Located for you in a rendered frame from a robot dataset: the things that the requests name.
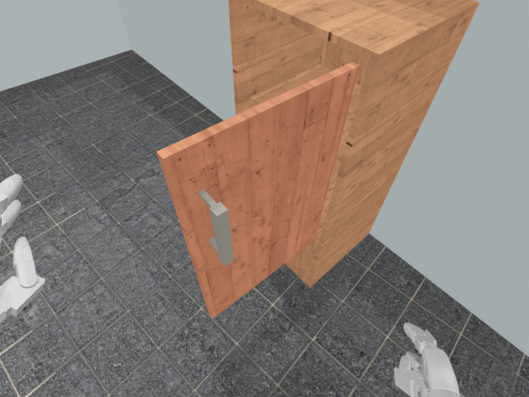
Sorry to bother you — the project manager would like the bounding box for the left robot hand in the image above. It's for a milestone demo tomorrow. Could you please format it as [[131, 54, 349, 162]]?
[[0, 174, 45, 323]]

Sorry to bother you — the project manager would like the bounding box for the right robot hand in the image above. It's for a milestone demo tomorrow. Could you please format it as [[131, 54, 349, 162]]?
[[394, 323, 460, 397]]

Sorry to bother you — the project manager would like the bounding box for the cupboard door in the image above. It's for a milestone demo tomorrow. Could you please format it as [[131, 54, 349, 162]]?
[[156, 62, 360, 318]]

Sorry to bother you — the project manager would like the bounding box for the handle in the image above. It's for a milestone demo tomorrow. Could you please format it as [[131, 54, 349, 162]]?
[[198, 189, 234, 266]]

